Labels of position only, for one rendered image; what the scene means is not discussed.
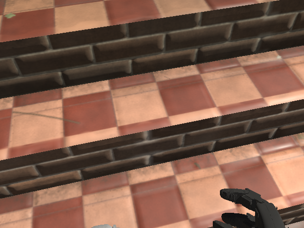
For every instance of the robot right hand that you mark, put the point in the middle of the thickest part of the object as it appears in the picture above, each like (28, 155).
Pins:
(266, 214)

